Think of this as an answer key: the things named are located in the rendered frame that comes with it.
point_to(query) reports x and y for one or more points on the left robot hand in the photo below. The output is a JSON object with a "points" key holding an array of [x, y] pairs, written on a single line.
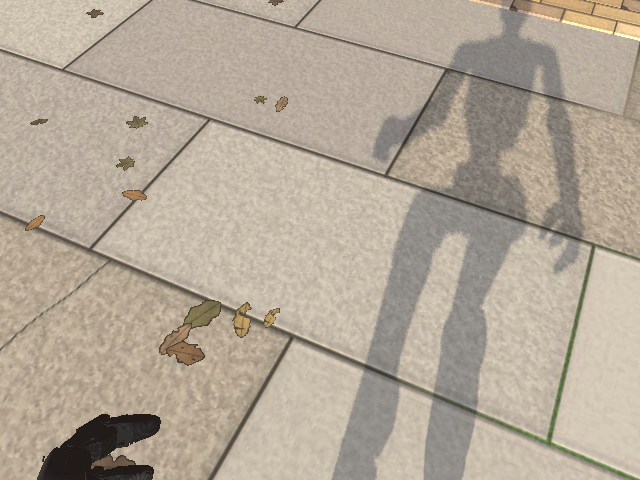
{"points": [[95, 440]]}

